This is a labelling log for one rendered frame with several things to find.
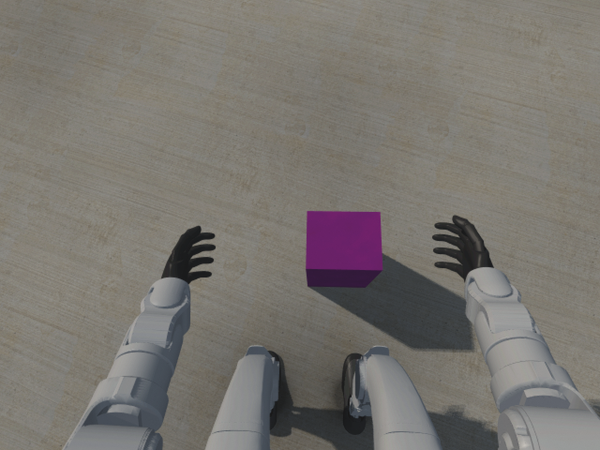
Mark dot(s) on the robot right upper arm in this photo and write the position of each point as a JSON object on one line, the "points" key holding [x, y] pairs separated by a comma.
{"points": [[544, 428]]}

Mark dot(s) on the carton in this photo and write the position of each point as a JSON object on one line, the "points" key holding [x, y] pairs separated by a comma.
{"points": [[344, 249]]}

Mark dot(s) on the robot left upper arm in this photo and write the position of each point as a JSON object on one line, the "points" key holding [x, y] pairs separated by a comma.
{"points": [[108, 437]]}

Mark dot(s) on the robot right thigh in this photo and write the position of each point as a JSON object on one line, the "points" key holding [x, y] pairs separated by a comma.
{"points": [[400, 420]]}

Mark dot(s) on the robot left hand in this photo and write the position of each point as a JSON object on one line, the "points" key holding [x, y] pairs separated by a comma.
{"points": [[180, 263]]}

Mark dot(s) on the robot left forearm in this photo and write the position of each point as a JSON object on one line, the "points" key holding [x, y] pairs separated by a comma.
{"points": [[135, 391]]}

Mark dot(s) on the robot right hand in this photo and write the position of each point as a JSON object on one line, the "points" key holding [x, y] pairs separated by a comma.
{"points": [[472, 254]]}

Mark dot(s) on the robot right forearm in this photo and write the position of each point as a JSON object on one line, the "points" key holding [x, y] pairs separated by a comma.
{"points": [[521, 366]]}

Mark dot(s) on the right robot foot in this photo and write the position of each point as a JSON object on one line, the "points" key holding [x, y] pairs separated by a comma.
{"points": [[353, 424]]}

